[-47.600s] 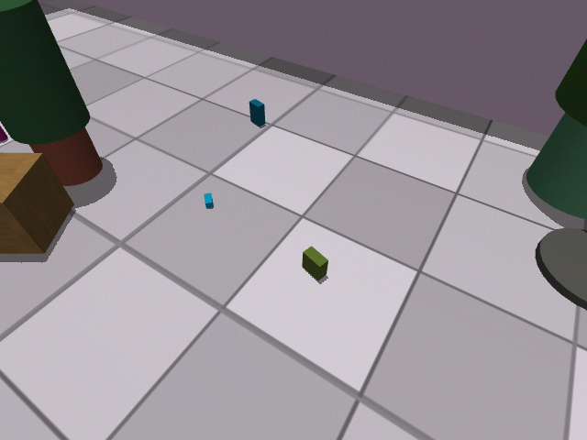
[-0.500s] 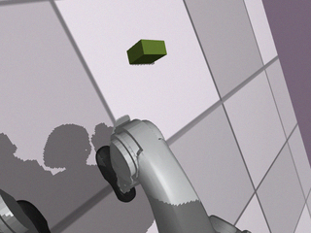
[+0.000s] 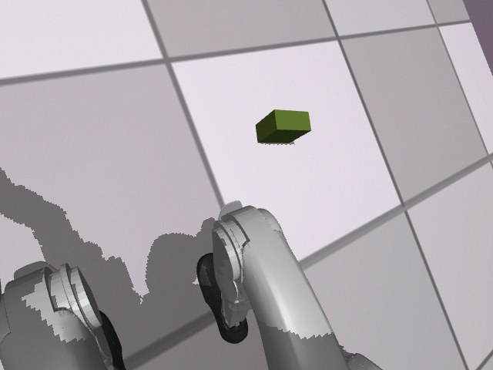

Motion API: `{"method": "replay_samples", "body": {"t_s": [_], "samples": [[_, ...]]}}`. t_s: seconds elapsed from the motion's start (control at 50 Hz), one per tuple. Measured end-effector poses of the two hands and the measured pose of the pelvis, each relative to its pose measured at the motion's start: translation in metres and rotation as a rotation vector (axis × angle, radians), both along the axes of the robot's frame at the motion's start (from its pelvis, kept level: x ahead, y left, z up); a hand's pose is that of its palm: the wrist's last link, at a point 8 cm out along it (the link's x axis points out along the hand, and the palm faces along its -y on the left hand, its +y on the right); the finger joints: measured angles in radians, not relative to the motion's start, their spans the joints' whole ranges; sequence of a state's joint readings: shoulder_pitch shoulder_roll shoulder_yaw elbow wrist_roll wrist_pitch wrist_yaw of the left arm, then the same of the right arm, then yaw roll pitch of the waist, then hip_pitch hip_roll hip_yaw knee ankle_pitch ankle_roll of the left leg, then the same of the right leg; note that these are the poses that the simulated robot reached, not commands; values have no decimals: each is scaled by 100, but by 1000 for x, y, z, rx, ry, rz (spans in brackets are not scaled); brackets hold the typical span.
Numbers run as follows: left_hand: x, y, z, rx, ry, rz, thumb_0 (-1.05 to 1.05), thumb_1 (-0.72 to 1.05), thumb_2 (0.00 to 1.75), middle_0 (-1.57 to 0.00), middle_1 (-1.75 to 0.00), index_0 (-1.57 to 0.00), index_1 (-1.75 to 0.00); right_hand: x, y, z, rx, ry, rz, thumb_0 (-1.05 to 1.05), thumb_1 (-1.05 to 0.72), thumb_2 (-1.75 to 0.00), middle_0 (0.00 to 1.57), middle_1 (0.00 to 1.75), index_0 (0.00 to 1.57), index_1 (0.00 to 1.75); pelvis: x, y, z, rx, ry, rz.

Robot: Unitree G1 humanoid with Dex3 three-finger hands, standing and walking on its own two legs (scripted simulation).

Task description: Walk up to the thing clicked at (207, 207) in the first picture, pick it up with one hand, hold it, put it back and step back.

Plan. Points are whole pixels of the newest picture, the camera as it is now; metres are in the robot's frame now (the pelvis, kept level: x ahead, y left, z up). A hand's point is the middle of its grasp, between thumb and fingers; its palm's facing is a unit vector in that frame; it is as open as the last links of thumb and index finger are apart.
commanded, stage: withdraw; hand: left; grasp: from above
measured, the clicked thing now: out of the picture +0.44 +0.35 -0.32
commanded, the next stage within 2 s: home in 0.48 s
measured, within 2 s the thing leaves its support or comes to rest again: neither
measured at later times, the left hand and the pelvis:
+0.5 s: hand out of the picture +0.41 +0.34 -0.17, palm faces -0.51 -0.14 -0.85, open 13.3 cm; pelvis -0.01 +0.00 -0.01, yaw +6 degrees
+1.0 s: hand out of the picture +0.40 +0.34 -0.07, palm faces -0.34 -0.38 -0.86, open 10.4 cm; pelvis +0.01 +0.00 +0.05, yaw +8 degrees
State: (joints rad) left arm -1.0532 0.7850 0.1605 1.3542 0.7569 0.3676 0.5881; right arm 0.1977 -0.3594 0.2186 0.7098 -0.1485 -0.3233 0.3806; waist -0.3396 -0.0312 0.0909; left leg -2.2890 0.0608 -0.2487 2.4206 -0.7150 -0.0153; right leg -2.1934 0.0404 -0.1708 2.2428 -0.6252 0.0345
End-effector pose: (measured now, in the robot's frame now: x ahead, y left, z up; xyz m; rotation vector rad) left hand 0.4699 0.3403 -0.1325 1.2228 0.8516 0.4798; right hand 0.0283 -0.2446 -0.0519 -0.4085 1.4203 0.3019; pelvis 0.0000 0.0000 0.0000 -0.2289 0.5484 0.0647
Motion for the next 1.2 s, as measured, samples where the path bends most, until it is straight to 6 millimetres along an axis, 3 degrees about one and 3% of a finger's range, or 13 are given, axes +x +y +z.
{"method": "replay_samples", "body": {"t_s": [0.12,0.2,0.38,0.58,0.7,0.8,0.92,1.06,1.2], "samples": [[-18,6,54,39,96,-131,0,-14,69,-41,-66,-40,-66,37,-7,-22,17,-138,-42,0,-91,-89,19,30,20,30,0,1,2,34,11,19],[-31,6,66,20,195,-233,0,-18,72,-38,-70,-37,-70,54,-9,-31,12,-213,-45,0,-91,-89,19,30,20,30,-7,1,2,58,-18,37],[-47,-7,43,-67,268,-532,0,-32,85,-26,-84,-25,-84,57,-15,-40,-87,-178,-35,0,-90,-89,19,30,20,30,-13,-2,0,86,-33,66],[-42,14,2,-38,228,-706,0,-41,91,-17,-93,-17,-92,46,-25,-42,-249,-75,-41,0,-90,-89,20,30,20,30,-7,-1,-20,65,-19,63],[-33,14,4,1,155,-744,0,-37,94,-17,-90,-17,-89,49,-25,-40,-286,-41,-59,0,-90,-89,20,30,20,30,-3,2,-19,59,8,67],[-27,11,30,-10,90,-688,0,-24,94,-22,-78,-21,-79,61,-20,-32,-266,-72,-95,0,-89,-89,20,30,20,30,2,3,-6,57,45,69],[-41,10,86,-98,53,-556,0,0,95,-25,-66,-23,-67,79,-12,-17,-193,-125,-157,0,-89,-89,20,30,20,30,8,3,25,74,82,76],[-100,4,144,-313,64,-404,0,36,94,-24,-52,-23,-53,109,0,15,-104,-216,-173,0,-90,-89,20,30,20,30,6,1,74,105,74,84],[-168,-20,191,-549,-59,-314,0,70,92,-23,-39,-22,-40,154,11,66,-72,-380,-144,1,-90,-89,20,30,20,30,2,-2,121,122,36,100]]}}
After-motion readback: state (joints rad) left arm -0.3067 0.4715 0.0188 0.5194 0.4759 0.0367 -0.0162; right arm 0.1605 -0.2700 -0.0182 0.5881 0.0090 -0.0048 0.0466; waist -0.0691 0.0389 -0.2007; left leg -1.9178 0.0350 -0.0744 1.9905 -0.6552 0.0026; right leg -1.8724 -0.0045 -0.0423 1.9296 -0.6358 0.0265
